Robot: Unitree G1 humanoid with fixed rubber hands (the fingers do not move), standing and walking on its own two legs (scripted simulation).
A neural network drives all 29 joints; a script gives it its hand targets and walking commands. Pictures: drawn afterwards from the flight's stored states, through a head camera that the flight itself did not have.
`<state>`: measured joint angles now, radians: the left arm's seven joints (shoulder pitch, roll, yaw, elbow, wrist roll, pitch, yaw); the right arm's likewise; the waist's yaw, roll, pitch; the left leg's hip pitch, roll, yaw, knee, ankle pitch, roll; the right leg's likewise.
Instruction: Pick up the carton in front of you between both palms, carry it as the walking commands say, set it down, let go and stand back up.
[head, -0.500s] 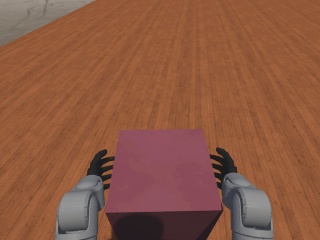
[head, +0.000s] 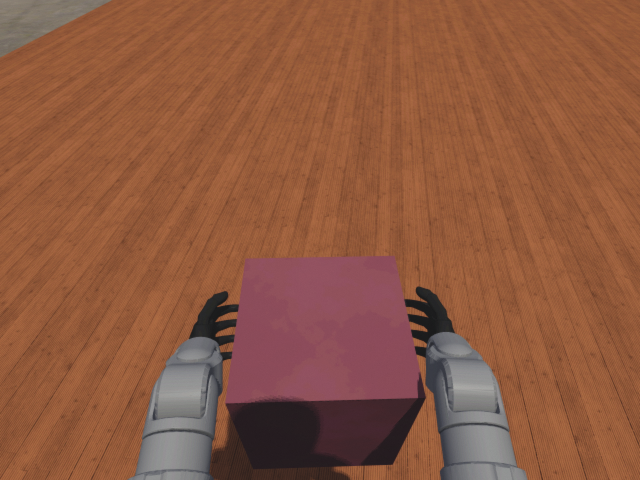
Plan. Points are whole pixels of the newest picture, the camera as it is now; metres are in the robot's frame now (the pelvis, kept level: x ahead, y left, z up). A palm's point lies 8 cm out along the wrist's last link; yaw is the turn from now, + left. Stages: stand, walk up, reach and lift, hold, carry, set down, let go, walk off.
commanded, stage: carry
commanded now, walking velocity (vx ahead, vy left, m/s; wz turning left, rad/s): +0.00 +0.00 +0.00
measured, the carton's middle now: (321, 365) +0.29 +0.00 -0.05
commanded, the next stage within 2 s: hold in 0.24 s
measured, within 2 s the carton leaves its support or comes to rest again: neither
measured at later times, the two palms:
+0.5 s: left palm (210, 336) +0.29 +0.14 +0.04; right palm (445, 349) +0.27 -0.16 +0.03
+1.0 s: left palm (199, 335) +0.28 +0.15 +0.04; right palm (435, 347) +0.27 -0.14 +0.04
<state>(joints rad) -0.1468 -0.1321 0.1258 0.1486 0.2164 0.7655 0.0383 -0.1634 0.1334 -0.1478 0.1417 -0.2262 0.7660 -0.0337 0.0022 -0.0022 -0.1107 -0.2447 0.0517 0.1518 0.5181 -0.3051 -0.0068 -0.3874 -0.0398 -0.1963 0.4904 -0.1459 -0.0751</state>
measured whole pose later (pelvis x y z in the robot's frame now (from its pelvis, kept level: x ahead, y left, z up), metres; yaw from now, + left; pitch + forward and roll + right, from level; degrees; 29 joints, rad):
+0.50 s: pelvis -0.01 +0.01 +0.01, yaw -3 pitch -6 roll +0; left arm -0.21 -0.14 0.19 0.23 0.23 0.65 0.00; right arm -0.21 0.14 -0.16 0.16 -0.26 0.71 -0.04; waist -0.02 0.06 0.07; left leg -0.06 0.00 0.04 0.45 -0.28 0.01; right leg -0.20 -0.01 -0.14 0.40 -0.10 -0.06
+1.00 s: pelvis -0.01 +0.03 +0.00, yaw -4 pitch -9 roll +0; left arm -0.25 -0.15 0.21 0.30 0.24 0.64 0.01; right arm -0.24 0.15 -0.20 0.20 -0.28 0.71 -0.03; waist -0.01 0.07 0.09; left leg -0.01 -0.02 0.03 0.46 -0.30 0.04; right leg -0.16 0.00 -0.10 0.41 -0.10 -0.04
